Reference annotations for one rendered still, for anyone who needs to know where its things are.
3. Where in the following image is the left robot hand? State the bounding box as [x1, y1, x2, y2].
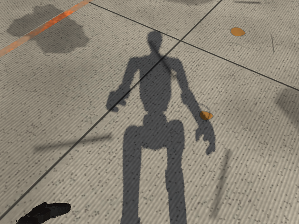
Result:
[16, 202, 71, 224]

